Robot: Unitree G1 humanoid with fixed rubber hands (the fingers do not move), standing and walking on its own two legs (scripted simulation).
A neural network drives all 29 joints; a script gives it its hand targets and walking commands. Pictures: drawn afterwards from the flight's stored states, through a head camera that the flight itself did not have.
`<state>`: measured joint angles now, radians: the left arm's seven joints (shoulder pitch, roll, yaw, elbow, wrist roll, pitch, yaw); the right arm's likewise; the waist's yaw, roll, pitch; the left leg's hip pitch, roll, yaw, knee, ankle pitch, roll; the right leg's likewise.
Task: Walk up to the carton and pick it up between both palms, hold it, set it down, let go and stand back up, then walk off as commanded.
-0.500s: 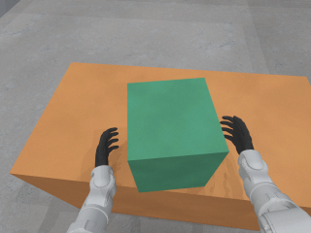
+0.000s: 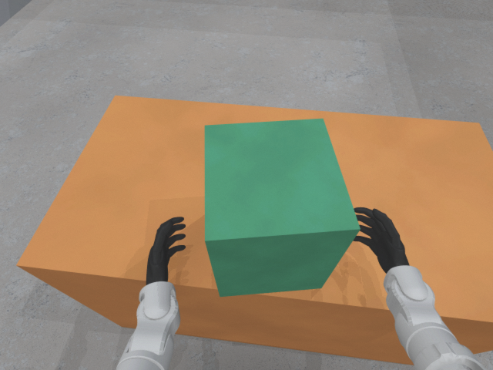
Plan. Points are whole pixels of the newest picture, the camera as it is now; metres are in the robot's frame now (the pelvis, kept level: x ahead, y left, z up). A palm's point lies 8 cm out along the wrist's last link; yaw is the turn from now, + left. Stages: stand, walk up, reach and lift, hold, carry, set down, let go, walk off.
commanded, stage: set down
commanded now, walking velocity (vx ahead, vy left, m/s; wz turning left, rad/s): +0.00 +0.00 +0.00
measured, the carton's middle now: (267, 213) +0.39 +0.00 -0.01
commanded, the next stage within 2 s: none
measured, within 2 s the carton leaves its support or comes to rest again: neither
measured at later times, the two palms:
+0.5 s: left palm (147, 311) +0.21 +0.17 -0.01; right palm (406, 305) +0.24 -0.22 -0.02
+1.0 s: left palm (144, 328) +0.19 +0.18 -0.03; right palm (411, 328) +0.21 -0.22 -0.02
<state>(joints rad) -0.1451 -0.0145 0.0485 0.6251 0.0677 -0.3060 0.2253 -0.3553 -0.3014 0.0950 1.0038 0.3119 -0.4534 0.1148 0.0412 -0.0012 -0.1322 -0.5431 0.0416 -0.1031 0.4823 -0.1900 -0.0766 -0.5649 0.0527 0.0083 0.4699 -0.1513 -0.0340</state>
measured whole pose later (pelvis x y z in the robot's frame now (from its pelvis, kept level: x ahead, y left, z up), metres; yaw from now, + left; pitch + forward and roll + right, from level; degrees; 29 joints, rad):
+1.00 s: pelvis +0.00 +0.00 +0.00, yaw +0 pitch +1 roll +0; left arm 0.22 0.02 -0.05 0.30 0.07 -0.08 0.25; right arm 0.10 -0.30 0.09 0.65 0.31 -0.31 0.15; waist 0.04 -0.05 -0.02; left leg -0.28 0.04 -0.10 0.48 -0.23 -0.07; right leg -0.30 0.05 0.01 0.47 -0.19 -0.03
